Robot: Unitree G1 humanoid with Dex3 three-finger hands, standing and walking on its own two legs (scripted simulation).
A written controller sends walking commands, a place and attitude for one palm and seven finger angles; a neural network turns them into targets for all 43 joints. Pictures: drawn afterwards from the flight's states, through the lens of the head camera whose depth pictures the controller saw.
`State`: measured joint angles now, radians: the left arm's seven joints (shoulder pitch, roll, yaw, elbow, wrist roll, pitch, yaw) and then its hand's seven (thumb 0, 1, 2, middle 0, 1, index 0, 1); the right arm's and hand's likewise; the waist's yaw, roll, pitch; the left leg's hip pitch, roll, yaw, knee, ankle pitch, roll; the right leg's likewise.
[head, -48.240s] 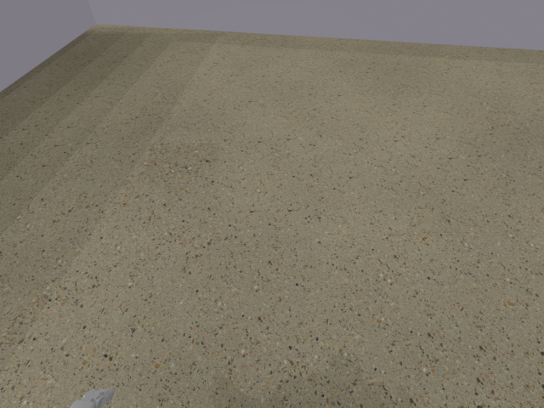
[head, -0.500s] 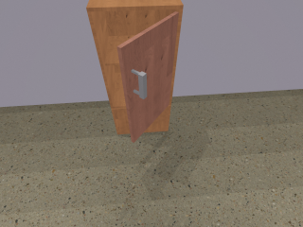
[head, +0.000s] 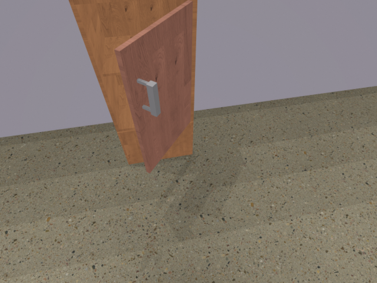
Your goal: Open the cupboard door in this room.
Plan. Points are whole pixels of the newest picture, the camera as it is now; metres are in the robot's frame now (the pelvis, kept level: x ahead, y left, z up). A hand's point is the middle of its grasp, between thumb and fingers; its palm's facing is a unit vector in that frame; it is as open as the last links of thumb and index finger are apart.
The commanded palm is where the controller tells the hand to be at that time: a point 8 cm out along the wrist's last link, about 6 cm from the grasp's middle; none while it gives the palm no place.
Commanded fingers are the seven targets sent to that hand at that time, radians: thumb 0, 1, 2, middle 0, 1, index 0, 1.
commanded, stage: walk to a spot facing it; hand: left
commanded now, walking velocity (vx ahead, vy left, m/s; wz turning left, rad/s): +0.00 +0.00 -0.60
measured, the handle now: (148, 97) +0.62 +0.17 +0.00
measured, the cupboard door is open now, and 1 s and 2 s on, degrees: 49 49 49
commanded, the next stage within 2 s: none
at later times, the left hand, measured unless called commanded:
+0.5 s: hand out of the picture +0.07 +0.15 -0.16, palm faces -0.18 -0.95 -0.26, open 7.4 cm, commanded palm none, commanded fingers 0.00 0.90 0.90 -0.20 -0.30 -0.20 -0.30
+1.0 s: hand (155, 266) +0.18 +0.10 -0.17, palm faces -0.53 -0.80 -0.27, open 7.4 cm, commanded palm none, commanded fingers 0.00 0.90 0.90 -0.20 -0.30 -0.20 -0.30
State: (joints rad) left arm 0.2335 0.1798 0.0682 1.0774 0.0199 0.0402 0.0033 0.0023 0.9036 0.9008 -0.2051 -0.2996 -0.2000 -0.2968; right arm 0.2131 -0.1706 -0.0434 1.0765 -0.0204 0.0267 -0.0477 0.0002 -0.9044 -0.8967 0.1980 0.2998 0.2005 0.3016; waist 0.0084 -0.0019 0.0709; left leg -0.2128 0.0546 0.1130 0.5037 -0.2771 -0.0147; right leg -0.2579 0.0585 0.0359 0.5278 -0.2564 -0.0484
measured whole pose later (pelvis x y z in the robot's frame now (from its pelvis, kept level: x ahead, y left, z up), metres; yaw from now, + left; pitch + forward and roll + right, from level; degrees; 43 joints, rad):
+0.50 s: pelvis -0.01 -0.04 +0.01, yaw -16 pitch +1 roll +2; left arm 0.24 0.19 0.08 0.95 0.03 0.03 0.01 0.00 0.90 0.90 -0.21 -0.30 -0.20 -0.30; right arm 0.05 -0.22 -0.07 0.92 -0.01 0.05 -0.03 0.00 -0.91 -0.90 0.20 0.30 0.20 0.30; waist 0.05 -0.02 0.10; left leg -0.43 0.02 -0.02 0.93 -0.43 -0.06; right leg -0.29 0.09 0.15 0.48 -0.20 -0.07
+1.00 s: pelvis -0.02 -0.04 -0.01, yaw -35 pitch +1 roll -1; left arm 0.18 0.27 0.09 0.90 0.03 0.03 -0.05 0.00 0.91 0.90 -0.20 -0.30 -0.20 -0.30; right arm 0.26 -0.25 -0.05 0.93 -0.03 0.03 -0.02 0.00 -0.90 -0.90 0.20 0.30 0.20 0.30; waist 0.01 0.02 0.07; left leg -0.29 0.16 0.13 0.73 -0.47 -0.06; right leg -0.32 -0.01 -0.04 0.59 -0.31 -0.01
